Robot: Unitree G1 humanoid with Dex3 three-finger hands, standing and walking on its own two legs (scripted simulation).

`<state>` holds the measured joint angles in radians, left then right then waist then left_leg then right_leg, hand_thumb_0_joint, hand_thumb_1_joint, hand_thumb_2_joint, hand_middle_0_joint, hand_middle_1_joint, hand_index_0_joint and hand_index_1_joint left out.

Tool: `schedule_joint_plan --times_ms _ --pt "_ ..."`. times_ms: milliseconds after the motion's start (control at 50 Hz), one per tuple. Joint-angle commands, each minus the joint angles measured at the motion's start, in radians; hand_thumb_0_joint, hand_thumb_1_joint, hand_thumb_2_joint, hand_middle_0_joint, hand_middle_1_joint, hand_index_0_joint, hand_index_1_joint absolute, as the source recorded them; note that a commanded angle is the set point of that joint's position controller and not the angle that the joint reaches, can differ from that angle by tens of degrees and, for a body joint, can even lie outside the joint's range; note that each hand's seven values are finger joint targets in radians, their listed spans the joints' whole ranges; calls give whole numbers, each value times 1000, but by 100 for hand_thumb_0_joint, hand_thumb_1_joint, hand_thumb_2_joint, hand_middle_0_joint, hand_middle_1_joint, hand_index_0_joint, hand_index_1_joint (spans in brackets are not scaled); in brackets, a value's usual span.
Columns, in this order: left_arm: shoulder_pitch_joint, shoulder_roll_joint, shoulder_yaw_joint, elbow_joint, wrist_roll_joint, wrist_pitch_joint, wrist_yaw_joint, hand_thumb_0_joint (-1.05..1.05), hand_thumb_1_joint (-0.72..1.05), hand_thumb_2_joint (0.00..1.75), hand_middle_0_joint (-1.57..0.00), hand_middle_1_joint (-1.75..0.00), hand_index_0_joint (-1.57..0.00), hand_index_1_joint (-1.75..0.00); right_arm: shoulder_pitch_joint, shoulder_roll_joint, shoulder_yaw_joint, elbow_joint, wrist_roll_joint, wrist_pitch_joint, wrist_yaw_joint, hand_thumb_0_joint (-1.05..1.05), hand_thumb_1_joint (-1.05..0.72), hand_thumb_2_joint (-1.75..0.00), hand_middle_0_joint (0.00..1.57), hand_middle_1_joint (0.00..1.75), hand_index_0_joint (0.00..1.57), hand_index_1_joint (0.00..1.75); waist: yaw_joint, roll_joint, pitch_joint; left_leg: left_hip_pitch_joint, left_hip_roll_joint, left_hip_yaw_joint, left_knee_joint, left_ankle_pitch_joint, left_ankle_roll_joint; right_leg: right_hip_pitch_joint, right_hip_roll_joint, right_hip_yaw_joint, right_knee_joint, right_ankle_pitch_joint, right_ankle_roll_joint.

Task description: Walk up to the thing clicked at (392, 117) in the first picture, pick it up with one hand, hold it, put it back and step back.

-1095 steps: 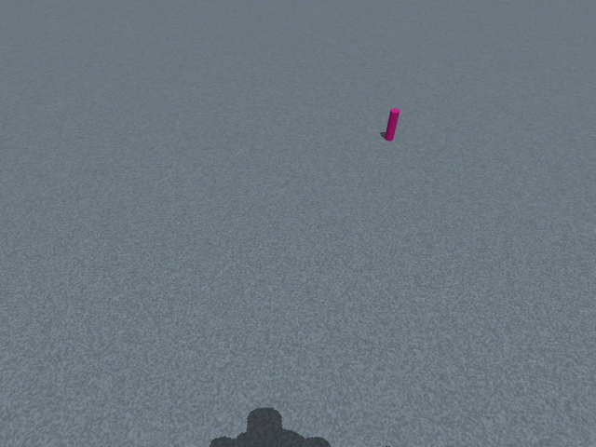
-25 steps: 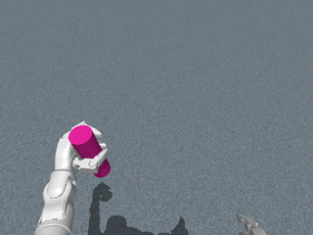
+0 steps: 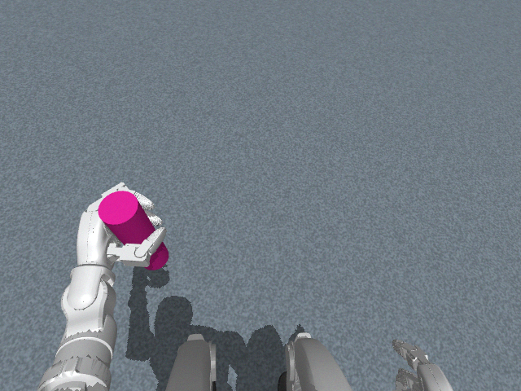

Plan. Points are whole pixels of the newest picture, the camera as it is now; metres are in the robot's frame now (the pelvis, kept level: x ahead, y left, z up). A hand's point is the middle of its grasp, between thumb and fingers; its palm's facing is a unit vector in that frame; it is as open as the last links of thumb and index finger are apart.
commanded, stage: crouch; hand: left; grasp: from the side
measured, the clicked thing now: (139, 236) +0.37 +0.19 -0.03
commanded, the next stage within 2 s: lower in 1.36 s
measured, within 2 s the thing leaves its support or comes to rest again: neither
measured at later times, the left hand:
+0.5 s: hand (166, 256) +0.41 +0.19 -0.24, palm faces +0.03 -1.00 -0.01, open 7.3 cm
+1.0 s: hand (176, 260) +0.44 +0.19 -0.37, palm faces -0.01 -1.00 -0.02, open 7.3 cm
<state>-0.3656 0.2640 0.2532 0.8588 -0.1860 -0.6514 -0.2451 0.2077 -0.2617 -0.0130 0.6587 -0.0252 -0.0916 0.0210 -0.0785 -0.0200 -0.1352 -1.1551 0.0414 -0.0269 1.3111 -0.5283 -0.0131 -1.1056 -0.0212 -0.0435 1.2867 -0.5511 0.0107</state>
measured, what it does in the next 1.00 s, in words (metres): lowers itself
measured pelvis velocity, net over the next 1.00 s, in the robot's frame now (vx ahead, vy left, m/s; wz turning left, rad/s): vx -0.06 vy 0.00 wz -0.13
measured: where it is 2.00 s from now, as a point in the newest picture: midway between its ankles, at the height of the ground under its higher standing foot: outside the picture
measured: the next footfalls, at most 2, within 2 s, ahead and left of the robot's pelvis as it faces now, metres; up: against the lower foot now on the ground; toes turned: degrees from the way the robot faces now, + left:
none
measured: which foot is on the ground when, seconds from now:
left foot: down 0.00-1.00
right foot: down 0.00-1.00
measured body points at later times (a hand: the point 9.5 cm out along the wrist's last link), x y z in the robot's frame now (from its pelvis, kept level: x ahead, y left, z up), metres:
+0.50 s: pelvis -0.05 +0.00 -0.21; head +0.15 +0.04 +0.19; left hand +0.41 +0.24 -0.24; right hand +0.05 -0.27 -0.33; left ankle +0.05 +0.12 -0.61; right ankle +0.03 -0.13 -0.61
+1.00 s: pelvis -0.06 +0.00 -0.31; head +0.16 +0.06 +0.07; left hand +0.44 +0.24 -0.37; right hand -0.01 -0.27 -0.41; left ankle +0.04 +0.12 -0.61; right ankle +0.03 -0.13 -0.61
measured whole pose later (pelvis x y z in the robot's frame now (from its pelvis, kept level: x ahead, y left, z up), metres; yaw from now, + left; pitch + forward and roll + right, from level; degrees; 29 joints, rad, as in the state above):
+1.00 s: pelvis -0.06 +0.00 -0.31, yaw -7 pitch +29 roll -8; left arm -0.80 0.58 0.49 1.22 -0.06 -0.73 -0.25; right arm 0.13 -0.29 0.14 0.70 -0.14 -0.01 0.11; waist -0.21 -0.05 -0.01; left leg -2.25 0.04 -0.15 2.39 -0.66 -0.01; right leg -2.16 0.01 -0.10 2.32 -0.67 0.02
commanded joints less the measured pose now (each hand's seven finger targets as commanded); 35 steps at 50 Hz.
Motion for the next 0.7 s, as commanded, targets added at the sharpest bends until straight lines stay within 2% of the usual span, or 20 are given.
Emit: schedule_joint_plan --times_ms 0,40,100,120,140,180,220,280,300,320,360,400,460,480,520,540,560,600,660,680 --pt "-334 182 72 -132 -14 -132 -17 0 40 126 -134 -142 -135 -142 39 -156 -41 -93 -12 -32 -1 0 -88 -90 20 30 20 30 19 117 -476 144 -29 -33 12 168 22 -77 28 9 29 165 -46" --pt "-373 175 54 -118 -3 -144 -27 0 41 127 -134 -142 -134 -142 45 -163 -41 -89 -18 -27 2 0 -88 -90 20 30 20 30 9 149 -538 138 -24 -43 65 215 17 -154 32 0 101 182 -50" --pt "-440 198 88 -120 -3 -152 -18 0 39 126 -130 -138 -130 -139 55 -167 -42 -77 -29 -19 5 0 -88 -91 20 30 20 30 7 149 -596 43 -24 -41 160 206 21 -212 31 11 172 176 -49" --pt "-445 241 133 -102 -9 -151 -11 0 39 126 -130 -138 -129 -139 63 -174 -44 -71 -28 -14 6 0 -89 -91 20 30 20 30 10 111 -629 11 -23 -38 199 215 28 -203 34 19 187 190 -43" --pt "-469 239 123 -107 -6 -153 -11 0 42 127 -129 -138 -129 -139 62 -167 -39 -64 -33 -11 8 0 -89 -91 20 30 20 30 7 103 -654 -36 -24 -27 243 231 34 -185 30 38 200 219 -37" --pt "-454 246 149 -59 -1 -148 -7 0 42 128 -127 -137 -127 -137 77 -174 -36 -50 -41 -4 14 0 -89 -91 20 30 20 30 0 81 -691 -88 -25 -25 307 282 41 -185 30 38 252 280 -33" --pt "-486 241 147 -30 5 -147 -11 0 45 129 -127 -137 -127 -138 77 -173 -37 -36 -47 1 23 0 -89 -91 20 30 20 30 -7 73 -700 -131 -23 -25 355 276 44 -233 32 34 293 273 -33" --pt "-565 283 161 8 28 -157 -25 0 43 130 -127 -138 -127 -139 80 -176 -38 -18 -55 9 31 0 -89 -91 20 30 20 30 -34 77 -684 -234 -19 -25 418 192 43 -318 35 31 355 200 -37" --pt "-585 271 153 32 31 -160 -26 0 44 130 -128 -139 -128 -139 78 -176 -37 -18 -57 11 33 0 -89 -91 20 30 20 30 -40 80 -665 -252 -18 -27 426 159 40 -365 38 20 378 162 -42" --pt "-587 302 175 61 42 -161 -23 0 41 129 -128 -139 -128 -139 76 -176 -35 -14 -62 11 36 0 -89 -91 20 30 20 30 -38 78 -645 -314 -19 -23 449 121 39 -383 39 22 395 129 -41" --pt "-654 293 161 76 50 -169 -18 0 38 128 -127 -138 -127 -138 71 -175 -31 -11 -69 12 42 0 -89 -91 20 30 20 30 -54 98 -623 -364 -17 -21 481 45 35 -454 40 17 431 60 -45" --pt "-692 325 175 82 62 -178 -10 0 37 127 -127 -138 -127 -138 65 -177 -25 -12 -74 14 46 0 -89 -90 20 30 20 30 -51 121 -614 -411 -19 -16 505 -32 30 -503 42 11 461 -14 -48" --pt "-675 352 196 140 85 -174 -4 0 37 128 -128 -140 -129 -140 65 -193 -13 -9 -80 19 55 0 -89 -90 20 30 20 30 -44 160 -638 -400 -16 -20 539 -24 24 -572 46 -27 542 -4 -54" --pt "-728 373 192 103 92 -180 -5 0 36 127 -128 -139 -129 -140 63 -198 -13 -10 -81 22 55 0 -89 -90 20 30 20 30 -57 186 -632 -414 -15 -19 551 -53 24 -603 46 -32 560 -22 -56" --pt "-740 409 217 103 90 -181 3 0 33 126 -128 -139 -128 -139 61 -205 -7 -14 -82 27 54 0 -89 -90 20 30 20 30 -53 182 -636 -469 -19 -13 578 -84 25 -593 47 -39 584 -43 -52" --pt "-772 389 198 94 91 -183 5 0 35 126 -128 -138 -128 -139 62 -201 -2 -10 -85 28 56 0 -89 -90 20 30 20 30 -62 189 -641 -474 -19 -8 597 -98 26 -604 47 -37 593 -50 -51" --pt "-778 432 225 94 93 -179 14 0 36 127 -129 -140 -129 -140 63 -208 1 -10 -85 29 56 0 -89 -90 20 30 20 30 -61 199 -654 -489 -19 -8 610 -101 26 -604 48 -42 609 -51 -51" --pt "-822 438 214 82 96 -177 12 0 34 125 -128 -138 -128 -138 63 -218 7 -6 -88 33 54 0 -90 -91 20 30 20 30 -85 220 -656 -494 -18 -9 640 -108 27 -627 48 -49 633 -48 -49" --pt "-835 475 225 103 104 -169 18 0 35 126 -127 -137 -128 -137 66 -226 22 6 -92 40 52 0 -89 -90 20 30 20 30 -93 211 -625 -551 -18 -10 684 -104 29 -646 51 -60 669 -43 -46" --pt "-813 501 249 137 108 -164 19 0 34 124 -128 -137 -129 -137 68 -234 22 6 -91 43 51 0 -90 -90 20 30 20 30 -91 208 -601 -570 -17 -16 686 -120 29 -670 52 -68 681 -58 -47"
